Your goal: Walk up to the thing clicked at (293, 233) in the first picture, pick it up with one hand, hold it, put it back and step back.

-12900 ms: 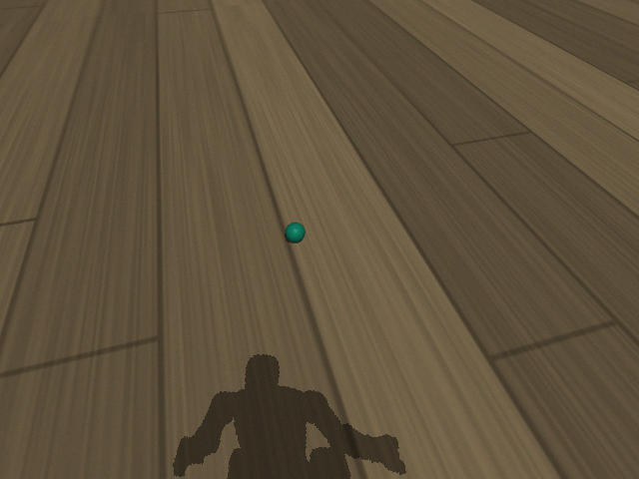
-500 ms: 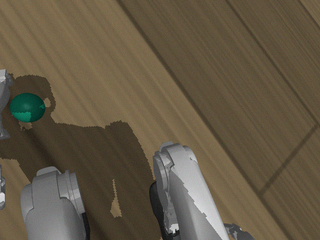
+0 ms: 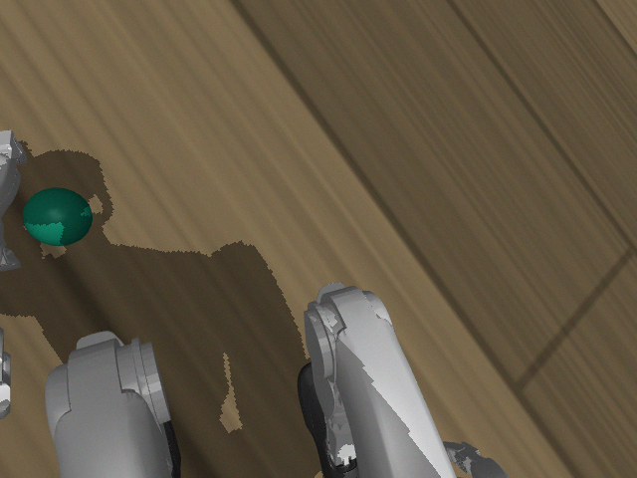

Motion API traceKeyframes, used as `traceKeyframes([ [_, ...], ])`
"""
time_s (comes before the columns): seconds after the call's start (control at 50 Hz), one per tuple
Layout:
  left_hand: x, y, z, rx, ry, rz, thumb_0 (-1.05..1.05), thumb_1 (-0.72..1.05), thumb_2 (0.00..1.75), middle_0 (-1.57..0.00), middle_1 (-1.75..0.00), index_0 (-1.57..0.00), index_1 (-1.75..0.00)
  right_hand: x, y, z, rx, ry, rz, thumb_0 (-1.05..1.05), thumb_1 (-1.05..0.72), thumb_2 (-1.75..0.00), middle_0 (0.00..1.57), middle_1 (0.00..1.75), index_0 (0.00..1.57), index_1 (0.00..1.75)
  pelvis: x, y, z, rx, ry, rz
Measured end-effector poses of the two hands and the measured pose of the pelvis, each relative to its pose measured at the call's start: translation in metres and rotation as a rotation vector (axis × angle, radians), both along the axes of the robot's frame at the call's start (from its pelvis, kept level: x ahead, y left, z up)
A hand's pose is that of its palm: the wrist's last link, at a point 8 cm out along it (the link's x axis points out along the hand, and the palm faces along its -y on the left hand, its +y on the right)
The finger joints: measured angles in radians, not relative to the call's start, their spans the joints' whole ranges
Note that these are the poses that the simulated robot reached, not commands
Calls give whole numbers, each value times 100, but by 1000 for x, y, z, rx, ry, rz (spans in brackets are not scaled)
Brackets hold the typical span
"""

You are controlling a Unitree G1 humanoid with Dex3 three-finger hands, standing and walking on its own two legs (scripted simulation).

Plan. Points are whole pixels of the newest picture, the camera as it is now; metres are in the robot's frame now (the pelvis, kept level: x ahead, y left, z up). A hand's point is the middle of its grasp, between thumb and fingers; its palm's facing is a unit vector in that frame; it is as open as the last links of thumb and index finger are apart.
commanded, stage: rise first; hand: left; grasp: from above
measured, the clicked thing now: (59, 217) +0.51 +0.27 -0.29
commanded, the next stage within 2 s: approach in 0.06 s
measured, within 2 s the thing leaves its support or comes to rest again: neither
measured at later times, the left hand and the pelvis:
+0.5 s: hand (44, 190) +0.50 +0.25 -0.16, palm faces -0.40 -0.07 -0.91, open 13.7 cm; pelvis -0.01 +0.00 +0.00, yaw +0 degrees
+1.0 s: hand (20, 220) +0.47 +0.28 -0.19, palm faces -0.53 -0.09 -0.84, open 13.7 cm; pelvis +0.00 +0.00 -0.01, yaw +0 degrees
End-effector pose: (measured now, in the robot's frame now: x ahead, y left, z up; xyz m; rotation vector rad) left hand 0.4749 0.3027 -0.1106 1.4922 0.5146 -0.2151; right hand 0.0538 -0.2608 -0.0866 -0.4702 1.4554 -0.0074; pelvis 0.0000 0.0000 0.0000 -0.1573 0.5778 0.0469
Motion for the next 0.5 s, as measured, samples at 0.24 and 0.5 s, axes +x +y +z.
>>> traceKeyframes([
  [0.24,-4,1,6,3,7,0,0,-53,99,-8,-106,-8,-106,-4,-1,5,-7,-11,-1,1,-91,-90,20,30,20,30,-4,0,2,0,-7,2],
  [0.5,28,-51,8,-24,-54,-94,0,-48,97,-8,-111,-11,-109,-19,-2,9,-29,6,-12,1,-91,-89,20,30,20,30,-6,-2,1,2,3,-1],
])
